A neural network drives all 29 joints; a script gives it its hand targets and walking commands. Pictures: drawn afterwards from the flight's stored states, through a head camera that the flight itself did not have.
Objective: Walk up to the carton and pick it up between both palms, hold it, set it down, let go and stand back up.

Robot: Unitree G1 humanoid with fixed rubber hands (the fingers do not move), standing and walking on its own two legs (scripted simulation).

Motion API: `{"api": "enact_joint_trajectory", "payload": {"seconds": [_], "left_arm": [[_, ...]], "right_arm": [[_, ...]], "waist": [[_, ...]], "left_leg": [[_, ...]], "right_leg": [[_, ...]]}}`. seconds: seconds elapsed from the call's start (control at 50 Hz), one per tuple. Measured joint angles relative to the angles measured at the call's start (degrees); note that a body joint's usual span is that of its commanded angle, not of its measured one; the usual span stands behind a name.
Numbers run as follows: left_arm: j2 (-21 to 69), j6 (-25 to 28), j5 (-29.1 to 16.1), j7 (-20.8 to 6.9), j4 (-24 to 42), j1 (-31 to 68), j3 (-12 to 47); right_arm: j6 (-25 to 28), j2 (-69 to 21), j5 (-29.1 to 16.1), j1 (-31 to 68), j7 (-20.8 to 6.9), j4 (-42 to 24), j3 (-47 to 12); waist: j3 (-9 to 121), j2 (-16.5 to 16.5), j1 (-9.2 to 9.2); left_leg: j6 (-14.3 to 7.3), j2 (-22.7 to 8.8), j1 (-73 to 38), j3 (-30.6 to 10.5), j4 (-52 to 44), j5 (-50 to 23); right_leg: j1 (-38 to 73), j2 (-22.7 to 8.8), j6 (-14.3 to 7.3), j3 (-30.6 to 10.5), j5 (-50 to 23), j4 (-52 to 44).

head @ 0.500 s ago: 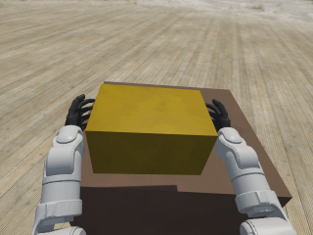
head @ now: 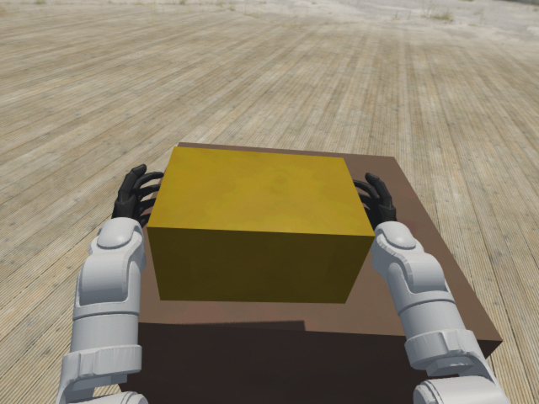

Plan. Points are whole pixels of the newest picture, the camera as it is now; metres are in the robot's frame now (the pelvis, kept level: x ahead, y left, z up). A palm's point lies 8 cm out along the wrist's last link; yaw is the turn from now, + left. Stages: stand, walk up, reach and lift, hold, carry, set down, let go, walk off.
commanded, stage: hold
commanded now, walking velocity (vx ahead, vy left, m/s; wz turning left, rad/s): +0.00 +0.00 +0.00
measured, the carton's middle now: (258, 223) +0.37 +0.01 +0.14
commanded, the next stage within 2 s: none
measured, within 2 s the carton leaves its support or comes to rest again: neither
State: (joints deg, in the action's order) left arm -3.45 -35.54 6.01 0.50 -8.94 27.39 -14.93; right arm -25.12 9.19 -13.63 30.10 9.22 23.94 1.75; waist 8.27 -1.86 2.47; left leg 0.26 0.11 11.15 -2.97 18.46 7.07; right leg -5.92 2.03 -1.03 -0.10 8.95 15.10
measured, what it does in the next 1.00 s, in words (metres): stands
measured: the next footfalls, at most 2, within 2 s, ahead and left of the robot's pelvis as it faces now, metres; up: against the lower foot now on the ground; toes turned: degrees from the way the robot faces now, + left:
none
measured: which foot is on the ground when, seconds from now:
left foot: down 0.00-1.00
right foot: down 0.00-1.00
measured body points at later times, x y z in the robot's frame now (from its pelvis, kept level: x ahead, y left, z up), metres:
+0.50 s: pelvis +0.00 +0.00 +0.00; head -0.05 +0.02 +0.45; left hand +0.36 +0.19 +0.17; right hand +0.37 -0.18 +0.17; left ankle +0.03 +0.12 -0.75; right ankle -0.01 -0.11 -0.75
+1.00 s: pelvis +0.00 +0.00 +0.00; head -0.05 +0.02 +0.45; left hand +0.36 +0.19 +0.17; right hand +0.36 -0.18 +0.16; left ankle +0.03 +0.12 -0.75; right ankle -0.01 -0.11 -0.75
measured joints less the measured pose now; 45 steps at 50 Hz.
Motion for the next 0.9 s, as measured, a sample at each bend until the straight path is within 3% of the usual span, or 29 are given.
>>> {"api": "enact_joint_trajectory", "payload": {"seconds": [0.9], "left_arm": [[0.02, -0.70, 0.67, -0.21, 0.40, 0.75, -0.35]], "right_arm": [[-0.25, 0.20, -0.41, 0.86, 0.04, 0.27, -0.03]], "waist": [[-0.82, 0.21, 0.15]], "left_leg": [[-0.09, 0.08, -0.28, -0.04, 0.15, 0.05]], "right_leg": [[0.30, 0.01, 0.08, -0.19, -0.10, -0.03]]}}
